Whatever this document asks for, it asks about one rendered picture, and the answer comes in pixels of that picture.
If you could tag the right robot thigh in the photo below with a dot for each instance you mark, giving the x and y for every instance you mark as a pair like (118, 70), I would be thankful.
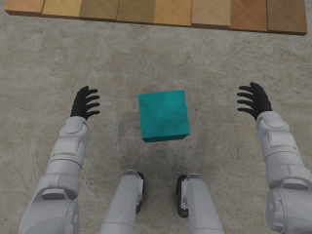
(202, 214)

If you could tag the robot right upper arm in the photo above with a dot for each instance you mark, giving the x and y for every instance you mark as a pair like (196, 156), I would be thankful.
(289, 211)

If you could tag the left robot forearm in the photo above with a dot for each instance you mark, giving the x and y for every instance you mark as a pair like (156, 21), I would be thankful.
(61, 179)

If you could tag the carton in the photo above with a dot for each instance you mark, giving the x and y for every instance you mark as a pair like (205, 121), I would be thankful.
(163, 116)

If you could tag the robot left hand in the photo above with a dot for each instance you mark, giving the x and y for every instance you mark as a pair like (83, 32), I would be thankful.
(80, 106)

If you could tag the robot right hand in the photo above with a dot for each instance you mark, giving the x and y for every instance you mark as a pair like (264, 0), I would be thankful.
(259, 103)

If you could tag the right robot forearm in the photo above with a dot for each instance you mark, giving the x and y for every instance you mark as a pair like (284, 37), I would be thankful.
(284, 165)

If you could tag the robot right shin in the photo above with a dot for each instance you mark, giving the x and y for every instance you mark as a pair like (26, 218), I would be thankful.
(190, 176)

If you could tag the robot left upper arm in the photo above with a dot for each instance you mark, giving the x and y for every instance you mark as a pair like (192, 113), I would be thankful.
(52, 217)

